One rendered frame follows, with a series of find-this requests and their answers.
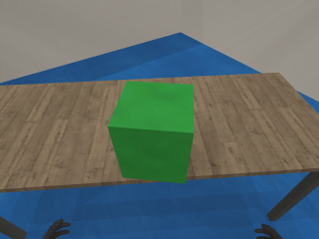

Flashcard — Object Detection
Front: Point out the left robot hand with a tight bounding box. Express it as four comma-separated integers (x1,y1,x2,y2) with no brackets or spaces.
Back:
42,218,71,239

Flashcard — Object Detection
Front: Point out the carton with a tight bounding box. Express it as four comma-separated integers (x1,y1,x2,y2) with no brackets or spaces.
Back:
108,81,194,184

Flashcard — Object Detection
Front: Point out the right robot hand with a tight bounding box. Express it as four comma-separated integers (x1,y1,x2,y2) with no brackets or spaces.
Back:
254,223,283,239

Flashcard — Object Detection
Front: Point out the table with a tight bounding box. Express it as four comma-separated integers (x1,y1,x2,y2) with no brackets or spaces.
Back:
0,73,319,239

